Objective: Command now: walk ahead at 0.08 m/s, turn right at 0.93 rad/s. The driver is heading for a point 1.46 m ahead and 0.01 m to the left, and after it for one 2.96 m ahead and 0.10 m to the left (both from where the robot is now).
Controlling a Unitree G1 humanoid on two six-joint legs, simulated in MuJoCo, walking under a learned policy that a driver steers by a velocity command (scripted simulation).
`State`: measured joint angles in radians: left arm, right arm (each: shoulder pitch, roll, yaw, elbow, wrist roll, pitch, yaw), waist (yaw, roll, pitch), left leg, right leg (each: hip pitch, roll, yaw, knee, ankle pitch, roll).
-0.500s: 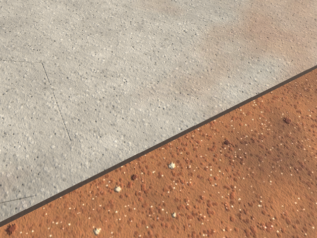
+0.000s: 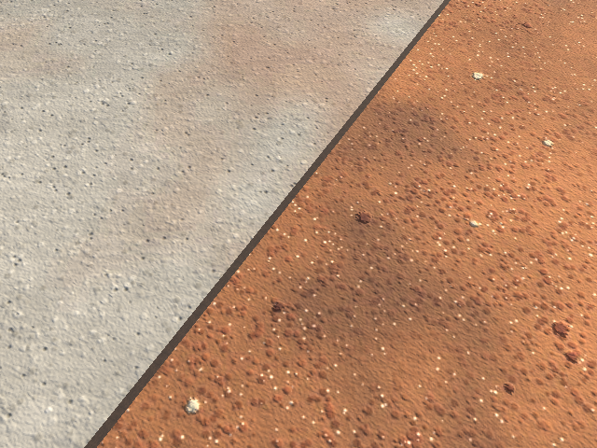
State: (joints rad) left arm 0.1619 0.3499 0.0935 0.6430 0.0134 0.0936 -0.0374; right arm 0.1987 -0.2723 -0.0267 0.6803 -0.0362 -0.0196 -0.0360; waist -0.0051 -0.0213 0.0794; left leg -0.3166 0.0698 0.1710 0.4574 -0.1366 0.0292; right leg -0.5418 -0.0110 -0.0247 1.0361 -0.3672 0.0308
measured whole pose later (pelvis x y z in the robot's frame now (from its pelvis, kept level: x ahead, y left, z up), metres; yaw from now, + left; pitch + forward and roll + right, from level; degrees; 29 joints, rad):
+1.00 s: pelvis +0.02 -0.05 +0.01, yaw +11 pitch +1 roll +0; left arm 0.18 0.30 0.02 0.67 0.03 0.03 0.04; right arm 0.20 -0.35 -0.11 0.68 -0.02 0.07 0.03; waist -0.02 0.04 0.06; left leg -0.48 -0.13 -0.14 0.93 -0.41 -0.02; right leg -0.24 0.04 0.01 0.43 -0.21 -0.04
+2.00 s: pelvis +0.00 -0.07 +0.00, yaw -15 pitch +1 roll +2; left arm 0.24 0.33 0.08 0.66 0.01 0.06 -0.01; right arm 0.16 -0.32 -0.05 0.71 -0.03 0.05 -0.01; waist 0.01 0.03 0.07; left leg -0.52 0.02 -0.06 0.95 -0.33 -0.06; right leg -0.26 0.14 0.15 0.45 -0.20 -0.10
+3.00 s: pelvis +0.66 +0.04 +0.00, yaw +17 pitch +2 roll -2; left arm 0.50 0.32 0.06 0.89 0.02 -0.08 0.00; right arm 0.04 -0.32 -0.01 0.66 -0.07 -0.06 0.05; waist 0.08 0.02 0.00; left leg -0.62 0.03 -0.04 1.04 -0.30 0.05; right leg -0.15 0.07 0.02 0.40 -0.29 -0.04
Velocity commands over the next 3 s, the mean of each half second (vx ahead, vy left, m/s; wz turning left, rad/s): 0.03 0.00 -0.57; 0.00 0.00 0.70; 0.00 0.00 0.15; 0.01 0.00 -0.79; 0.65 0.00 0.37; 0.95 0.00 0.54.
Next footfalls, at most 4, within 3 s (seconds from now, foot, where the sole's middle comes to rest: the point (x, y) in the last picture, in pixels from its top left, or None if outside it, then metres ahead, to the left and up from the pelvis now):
0.14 right None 0.06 -0.12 -0.77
0.52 left None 0.10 0.07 -0.77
0.90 right None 0.08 -0.13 -0.77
1.30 left None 0.00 0.08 -0.77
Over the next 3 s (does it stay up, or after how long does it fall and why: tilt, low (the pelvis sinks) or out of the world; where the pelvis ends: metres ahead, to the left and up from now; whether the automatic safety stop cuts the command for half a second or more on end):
stays up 0.66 0.04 0.00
